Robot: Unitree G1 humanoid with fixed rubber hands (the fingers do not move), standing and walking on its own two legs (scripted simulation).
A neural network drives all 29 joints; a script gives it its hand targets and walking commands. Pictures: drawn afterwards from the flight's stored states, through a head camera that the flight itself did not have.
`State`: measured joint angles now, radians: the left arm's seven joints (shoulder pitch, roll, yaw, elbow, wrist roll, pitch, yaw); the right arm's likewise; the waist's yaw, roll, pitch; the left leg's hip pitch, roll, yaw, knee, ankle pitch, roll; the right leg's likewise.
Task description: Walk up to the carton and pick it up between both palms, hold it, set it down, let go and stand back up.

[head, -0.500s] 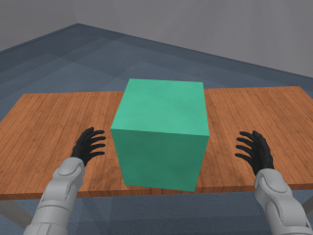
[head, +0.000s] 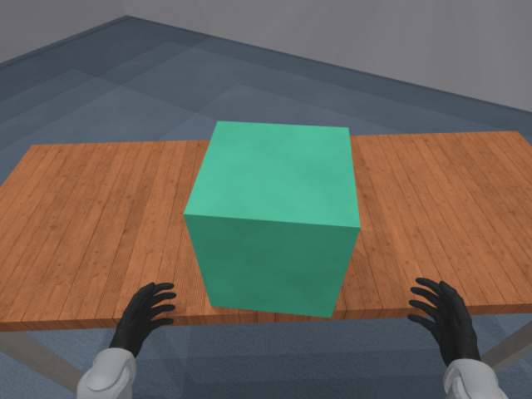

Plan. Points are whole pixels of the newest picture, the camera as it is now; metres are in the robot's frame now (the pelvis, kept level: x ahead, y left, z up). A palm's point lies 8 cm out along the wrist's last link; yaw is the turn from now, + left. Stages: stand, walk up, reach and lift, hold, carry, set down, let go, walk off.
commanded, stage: set down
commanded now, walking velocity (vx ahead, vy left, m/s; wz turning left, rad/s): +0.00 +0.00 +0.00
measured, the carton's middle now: (275, 221) +0.40 -0.01 +0.05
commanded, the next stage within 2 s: let go in 0.90 s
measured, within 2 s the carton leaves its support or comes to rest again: neither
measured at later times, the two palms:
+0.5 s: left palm (130, 342) +0.24 +0.21 -0.01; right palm (439, 377) +0.18 -0.23 -0.04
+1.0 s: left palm (133, 339) +0.24 +0.21 -0.01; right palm out of the picture +0.15 -0.22 -0.07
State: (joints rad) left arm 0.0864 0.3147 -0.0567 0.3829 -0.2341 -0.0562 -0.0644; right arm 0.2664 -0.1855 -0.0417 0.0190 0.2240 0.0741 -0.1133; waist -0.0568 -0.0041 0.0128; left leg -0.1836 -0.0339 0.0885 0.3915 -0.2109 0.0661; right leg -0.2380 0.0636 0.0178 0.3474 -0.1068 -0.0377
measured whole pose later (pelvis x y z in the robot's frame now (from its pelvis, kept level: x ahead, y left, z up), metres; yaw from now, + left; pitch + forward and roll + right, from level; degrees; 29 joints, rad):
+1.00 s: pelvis +0.01 +0.00 +0.00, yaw +0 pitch -3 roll +0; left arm 0.10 0.19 0.03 0.37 -0.07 0.01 -0.08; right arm 0.29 -0.17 -0.02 0.46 0.02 -0.07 0.00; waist -0.03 0.05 0.05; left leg -0.10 -0.03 0.09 0.37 -0.22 0.06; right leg -0.16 0.06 0.02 0.35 -0.13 -0.04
